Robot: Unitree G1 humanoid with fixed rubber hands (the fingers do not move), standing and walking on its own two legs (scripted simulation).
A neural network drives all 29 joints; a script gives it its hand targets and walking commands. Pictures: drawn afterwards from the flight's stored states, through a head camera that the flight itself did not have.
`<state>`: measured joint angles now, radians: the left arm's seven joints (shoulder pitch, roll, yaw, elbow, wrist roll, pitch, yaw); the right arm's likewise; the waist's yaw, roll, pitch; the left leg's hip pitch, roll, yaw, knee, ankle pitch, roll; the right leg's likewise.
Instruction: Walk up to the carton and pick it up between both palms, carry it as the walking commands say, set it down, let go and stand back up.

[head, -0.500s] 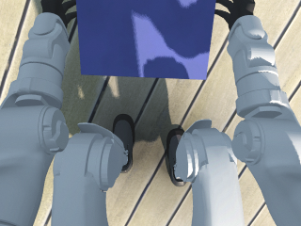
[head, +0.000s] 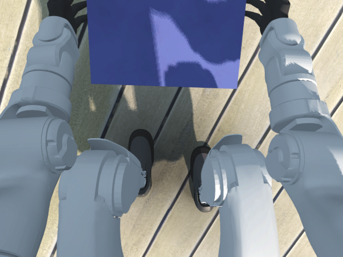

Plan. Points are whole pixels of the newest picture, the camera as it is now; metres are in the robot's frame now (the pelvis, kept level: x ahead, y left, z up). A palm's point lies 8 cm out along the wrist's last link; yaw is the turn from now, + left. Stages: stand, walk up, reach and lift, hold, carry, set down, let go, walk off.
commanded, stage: set down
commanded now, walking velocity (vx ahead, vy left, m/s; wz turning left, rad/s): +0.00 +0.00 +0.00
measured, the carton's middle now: (166, 42) +0.50 +0.02 -0.27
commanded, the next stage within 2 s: none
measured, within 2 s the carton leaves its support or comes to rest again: neither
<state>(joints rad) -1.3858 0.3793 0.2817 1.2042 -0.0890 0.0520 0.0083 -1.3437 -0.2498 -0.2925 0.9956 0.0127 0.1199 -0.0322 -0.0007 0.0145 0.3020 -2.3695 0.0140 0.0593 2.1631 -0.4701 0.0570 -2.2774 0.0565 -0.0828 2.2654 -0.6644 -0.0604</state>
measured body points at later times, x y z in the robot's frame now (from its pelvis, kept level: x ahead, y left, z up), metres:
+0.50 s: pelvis -0.01 +0.00 -0.01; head +0.36 +0.00 +0.24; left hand +0.51 +0.25 -0.20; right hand +0.51 -0.19 -0.22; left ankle +0.13 +0.10 -0.32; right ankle +0.09 -0.09 -0.32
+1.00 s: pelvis -0.02 +0.01 +0.00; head +0.34 +0.01 +0.26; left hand +0.51 +0.27 -0.15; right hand +0.51 -0.20 -0.16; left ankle +0.13 +0.10 -0.32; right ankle +0.09 -0.09 -0.32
